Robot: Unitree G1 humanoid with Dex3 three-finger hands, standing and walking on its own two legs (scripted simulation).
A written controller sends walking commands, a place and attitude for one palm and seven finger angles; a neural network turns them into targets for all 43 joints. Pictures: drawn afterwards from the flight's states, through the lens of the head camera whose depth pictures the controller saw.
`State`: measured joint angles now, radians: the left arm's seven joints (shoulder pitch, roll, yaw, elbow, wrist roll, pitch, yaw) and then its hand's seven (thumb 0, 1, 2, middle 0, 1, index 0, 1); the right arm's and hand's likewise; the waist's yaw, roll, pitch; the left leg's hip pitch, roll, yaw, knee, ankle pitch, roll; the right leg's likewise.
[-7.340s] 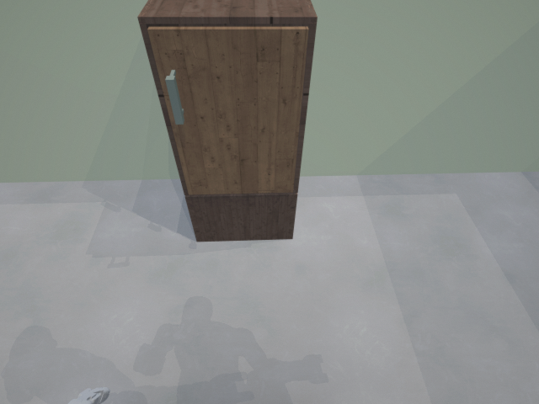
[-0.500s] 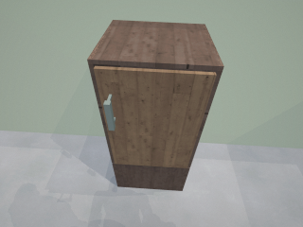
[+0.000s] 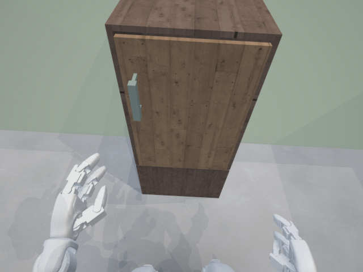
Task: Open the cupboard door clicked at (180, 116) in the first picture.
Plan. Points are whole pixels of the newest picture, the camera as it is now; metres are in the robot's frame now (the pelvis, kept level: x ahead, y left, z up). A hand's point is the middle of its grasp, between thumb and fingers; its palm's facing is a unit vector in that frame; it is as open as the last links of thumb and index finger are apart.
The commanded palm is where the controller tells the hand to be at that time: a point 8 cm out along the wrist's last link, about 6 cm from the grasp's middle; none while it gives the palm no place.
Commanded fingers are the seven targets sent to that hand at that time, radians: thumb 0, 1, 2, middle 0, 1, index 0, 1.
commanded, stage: raise the hand with hooked fingers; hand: left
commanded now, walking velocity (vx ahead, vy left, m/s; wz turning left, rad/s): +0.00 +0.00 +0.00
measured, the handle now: (136, 97) +0.58 +0.15 +0.04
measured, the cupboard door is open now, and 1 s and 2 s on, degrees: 0 0 0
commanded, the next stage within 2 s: move the hooked fingers beside the handle in 1.80 s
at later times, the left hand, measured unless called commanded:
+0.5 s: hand (84, 207) +0.26 +0.22 +0.00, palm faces -0.06 -1.00 -0.01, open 10.9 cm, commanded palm +0.22 +0.28 +0.02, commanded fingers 0.00 -0.06 0.49 -0.27 -0.92 -0.27 -0.92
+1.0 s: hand (61, 178) +0.30 +0.27 +0.05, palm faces +0.04 -1.00 -0.07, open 13.6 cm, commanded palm +0.27 +0.32 +0.05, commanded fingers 0.00 -0.50 0.30 -0.30 -1.20 -0.30 -1.20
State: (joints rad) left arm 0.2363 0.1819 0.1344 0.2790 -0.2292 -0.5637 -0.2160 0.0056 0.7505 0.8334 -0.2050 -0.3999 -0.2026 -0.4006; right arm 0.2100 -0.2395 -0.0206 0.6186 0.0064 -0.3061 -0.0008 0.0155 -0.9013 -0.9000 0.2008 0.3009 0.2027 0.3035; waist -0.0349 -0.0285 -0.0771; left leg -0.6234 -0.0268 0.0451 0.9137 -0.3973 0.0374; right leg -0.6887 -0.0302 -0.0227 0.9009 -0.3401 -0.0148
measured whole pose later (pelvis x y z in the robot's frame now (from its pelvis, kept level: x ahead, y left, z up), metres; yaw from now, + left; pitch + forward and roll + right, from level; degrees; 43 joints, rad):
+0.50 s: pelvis +0.03 +0.01 -0.03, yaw +1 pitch +15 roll -3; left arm 0.33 0.30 0.24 0.02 -0.32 -0.23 -0.39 0.01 0.17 0.59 -0.25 -0.77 -0.25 -0.77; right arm 0.25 -0.20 0.05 0.52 0.04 -0.21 -0.05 0.02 -0.90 -0.90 0.21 0.30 0.21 0.30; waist -0.01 0.03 -0.11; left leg -0.86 -0.01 -0.01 1.15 -0.55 0.04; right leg -0.88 -0.01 -0.07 1.07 -0.44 0.00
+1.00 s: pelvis +0.05 +0.01 -0.02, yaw +2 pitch +14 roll -3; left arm 0.17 0.38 0.38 0.19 -0.37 -0.30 -0.44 -0.01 -0.40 0.35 -0.29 -1.13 -0.29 -1.14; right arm 0.25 -0.27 0.03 0.50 0.04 -0.19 -0.05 0.02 -0.90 -0.90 0.20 0.30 0.20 0.30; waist -0.01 0.03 -0.12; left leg -0.77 -0.01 -0.03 1.07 -0.54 0.03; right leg -0.78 0.00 -0.09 0.98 -0.44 0.00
